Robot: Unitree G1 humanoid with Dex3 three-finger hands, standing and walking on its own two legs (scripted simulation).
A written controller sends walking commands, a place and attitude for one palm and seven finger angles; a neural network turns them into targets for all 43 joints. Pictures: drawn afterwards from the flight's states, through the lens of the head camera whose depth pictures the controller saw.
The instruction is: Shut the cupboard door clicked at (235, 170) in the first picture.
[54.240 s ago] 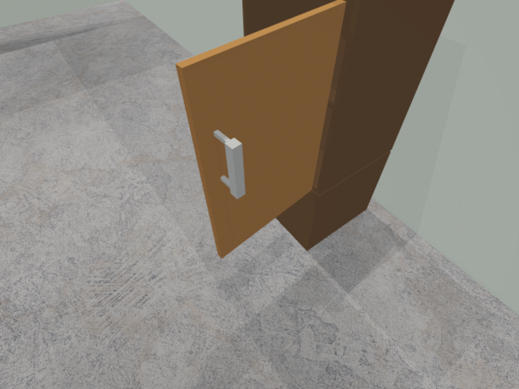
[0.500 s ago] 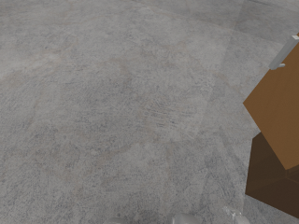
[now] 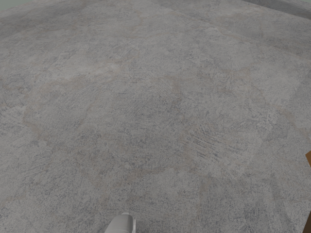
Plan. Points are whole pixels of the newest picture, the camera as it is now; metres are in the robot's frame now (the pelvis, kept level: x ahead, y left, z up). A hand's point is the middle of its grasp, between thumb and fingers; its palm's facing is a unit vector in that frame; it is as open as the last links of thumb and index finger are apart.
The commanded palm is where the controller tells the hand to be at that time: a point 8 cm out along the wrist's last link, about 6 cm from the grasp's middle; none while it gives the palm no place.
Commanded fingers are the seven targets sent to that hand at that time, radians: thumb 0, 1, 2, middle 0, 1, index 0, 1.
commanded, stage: walk to a spot facing it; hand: left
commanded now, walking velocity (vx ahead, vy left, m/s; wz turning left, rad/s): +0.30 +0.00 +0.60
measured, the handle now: out of the picture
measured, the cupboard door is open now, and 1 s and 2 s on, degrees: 38 38 38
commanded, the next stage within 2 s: turn to face it in 0.94 s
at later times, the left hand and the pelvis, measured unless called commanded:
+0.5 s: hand (69, 205) +0.22 +0.29 -0.16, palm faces +0.25 -0.95 -0.20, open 7.4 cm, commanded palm none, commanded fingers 0.00 0.90 0.90 -0.20 -0.30 -0.20 -0.30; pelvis +0.17 +0.07 +0.00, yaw +14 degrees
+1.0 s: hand (92, 164) +0.36 +0.25 -0.16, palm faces +0.45 -0.86 -0.23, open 7.2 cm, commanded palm none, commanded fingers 0.00 0.90 0.90 -0.20 -0.30 -0.20 -0.30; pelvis +0.37 +0.04 +0.00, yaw +27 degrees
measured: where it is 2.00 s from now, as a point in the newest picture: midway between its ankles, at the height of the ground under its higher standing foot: (147, 199)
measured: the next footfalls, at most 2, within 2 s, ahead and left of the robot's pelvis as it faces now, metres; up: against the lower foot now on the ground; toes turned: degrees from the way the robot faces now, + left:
left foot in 0.18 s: +0.17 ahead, +0.15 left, +0.00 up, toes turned +15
right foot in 0.72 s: +0.45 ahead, -0.03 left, +0.00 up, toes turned +11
